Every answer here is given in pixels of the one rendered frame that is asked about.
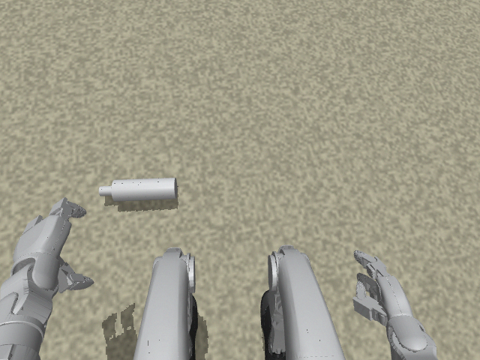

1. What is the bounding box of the left robot arm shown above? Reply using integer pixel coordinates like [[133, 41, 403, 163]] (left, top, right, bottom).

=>
[[0, 253, 60, 360]]

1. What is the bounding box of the right robot foot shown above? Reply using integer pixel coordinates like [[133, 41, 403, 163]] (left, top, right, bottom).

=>
[[260, 290, 286, 360]]

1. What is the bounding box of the left robot hand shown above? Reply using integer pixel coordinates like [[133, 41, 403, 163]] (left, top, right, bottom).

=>
[[13, 197, 94, 293]]

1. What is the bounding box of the right robot hand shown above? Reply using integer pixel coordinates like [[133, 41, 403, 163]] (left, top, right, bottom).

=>
[[353, 250, 414, 327]]

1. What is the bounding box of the right robot arm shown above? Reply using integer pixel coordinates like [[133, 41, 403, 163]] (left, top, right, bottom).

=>
[[386, 316, 438, 360]]

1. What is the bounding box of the bottle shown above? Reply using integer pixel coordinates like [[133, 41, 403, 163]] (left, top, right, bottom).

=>
[[99, 178, 177, 202]]

